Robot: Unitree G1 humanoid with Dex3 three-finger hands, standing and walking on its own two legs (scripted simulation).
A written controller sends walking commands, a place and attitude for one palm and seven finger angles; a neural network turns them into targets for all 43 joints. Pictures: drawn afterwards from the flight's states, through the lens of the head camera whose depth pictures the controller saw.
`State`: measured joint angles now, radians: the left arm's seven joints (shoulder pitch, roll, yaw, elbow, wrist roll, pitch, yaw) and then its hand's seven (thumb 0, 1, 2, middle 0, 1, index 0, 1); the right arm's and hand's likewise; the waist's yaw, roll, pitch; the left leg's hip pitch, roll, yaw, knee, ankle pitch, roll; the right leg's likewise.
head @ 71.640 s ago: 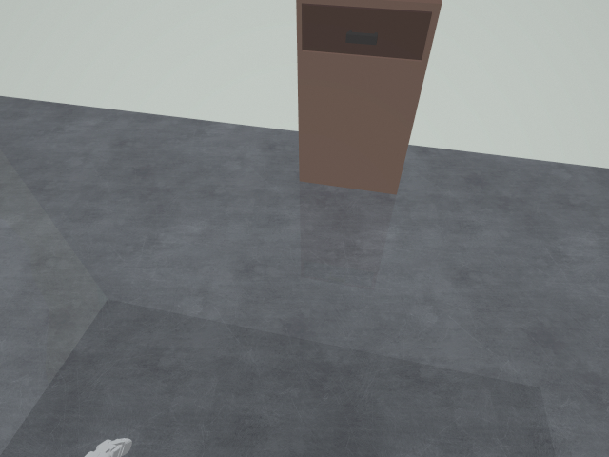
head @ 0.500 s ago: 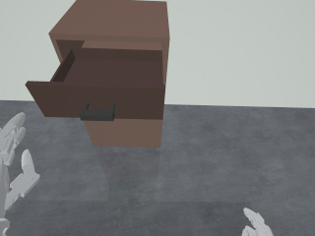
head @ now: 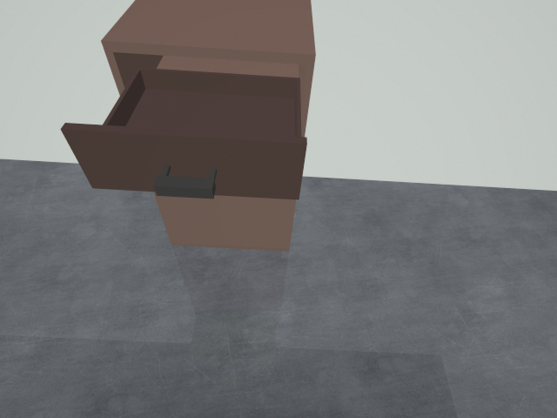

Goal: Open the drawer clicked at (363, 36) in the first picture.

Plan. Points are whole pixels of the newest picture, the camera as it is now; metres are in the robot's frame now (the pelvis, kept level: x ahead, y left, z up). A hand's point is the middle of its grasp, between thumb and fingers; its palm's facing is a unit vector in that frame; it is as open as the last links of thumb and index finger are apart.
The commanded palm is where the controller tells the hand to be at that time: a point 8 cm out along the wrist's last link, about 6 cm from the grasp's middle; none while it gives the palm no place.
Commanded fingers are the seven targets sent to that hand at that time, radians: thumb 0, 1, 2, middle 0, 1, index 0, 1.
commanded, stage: let the arm hang, fingers relaxed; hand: left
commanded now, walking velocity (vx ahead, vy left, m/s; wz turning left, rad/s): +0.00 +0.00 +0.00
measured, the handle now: (187, 178) +0.54 +0.21 -0.01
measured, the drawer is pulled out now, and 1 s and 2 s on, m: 0.30 0.30 0.30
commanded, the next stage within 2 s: look to check the result in 0.80 s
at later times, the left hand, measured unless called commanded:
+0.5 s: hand out of the picture -0.02 +0.18 -0.16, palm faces +0.02 -0.98 -0.21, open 7.4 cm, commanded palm none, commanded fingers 0.00 0.90 0.90 -0.20 -0.30 -0.20 -0.30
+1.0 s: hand out of the picture -0.01 +0.15 -0.16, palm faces +0.03 -0.98 -0.18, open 7.4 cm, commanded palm none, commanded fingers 0.00 0.90 0.90 -0.20 -0.30 -0.20 -0.30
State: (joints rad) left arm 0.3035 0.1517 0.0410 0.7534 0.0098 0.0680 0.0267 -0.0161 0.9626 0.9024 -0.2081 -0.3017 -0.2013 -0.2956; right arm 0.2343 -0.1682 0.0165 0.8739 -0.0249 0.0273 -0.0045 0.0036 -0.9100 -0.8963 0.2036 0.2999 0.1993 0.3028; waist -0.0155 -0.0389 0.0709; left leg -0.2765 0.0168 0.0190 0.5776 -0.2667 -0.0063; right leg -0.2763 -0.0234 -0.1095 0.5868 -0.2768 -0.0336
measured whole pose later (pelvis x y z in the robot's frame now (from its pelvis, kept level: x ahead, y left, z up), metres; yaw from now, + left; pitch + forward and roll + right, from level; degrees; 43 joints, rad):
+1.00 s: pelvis +0.00 -0.01 +0.01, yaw -2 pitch -2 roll +0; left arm 0.28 0.11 0.03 1.14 0.01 0.01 0.03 0.00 0.91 0.90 -0.20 -0.30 -0.20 -0.30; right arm 0.33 -0.10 -0.02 1.12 -0.02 0.02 -0.04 0.00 -0.91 -0.90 0.20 0.30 0.20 0.30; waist -0.01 0.02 0.07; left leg -0.19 0.04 0.04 0.42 -0.19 -0.02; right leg -0.20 0.01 -0.09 0.42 -0.19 -0.05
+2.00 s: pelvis +0.02 -0.02 +0.02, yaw -2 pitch -2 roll +0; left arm 0.25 0.13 0.03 1.14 0.01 0.00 0.03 0.00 0.90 0.90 -0.20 -0.30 -0.20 -0.30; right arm 0.29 -0.12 -0.02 1.13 -0.02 0.01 -0.04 0.00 -0.91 -0.90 0.20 0.30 0.20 0.30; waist -0.01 0.02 0.07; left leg -0.14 0.05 0.04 0.38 -0.20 -0.04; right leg -0.15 0.03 -0.09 0.38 -0.20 -0.06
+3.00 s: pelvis +0.03 -0.02 +0.02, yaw -2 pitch -2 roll +0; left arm 0.18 0.19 0.03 1.14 0.01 -0.01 0.02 0.00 0.90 0.90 -0.20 -0.30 -0.20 -0.30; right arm 0.23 -0.19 -0.02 1.12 -0.02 0.01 -0.04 0.00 -0.91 -0.90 0.20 0.30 0.20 0.30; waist -0.01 0.02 0.07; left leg -0.11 0.06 0.04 0.35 -0.20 -0.04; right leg -0.12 0.03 -0.09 0.35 -0.20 -0.06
